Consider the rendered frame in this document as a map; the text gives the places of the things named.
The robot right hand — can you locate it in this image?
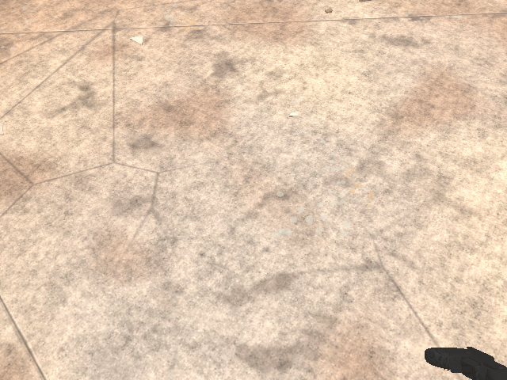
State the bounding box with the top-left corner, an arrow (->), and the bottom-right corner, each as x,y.
425,347 -> 507,380

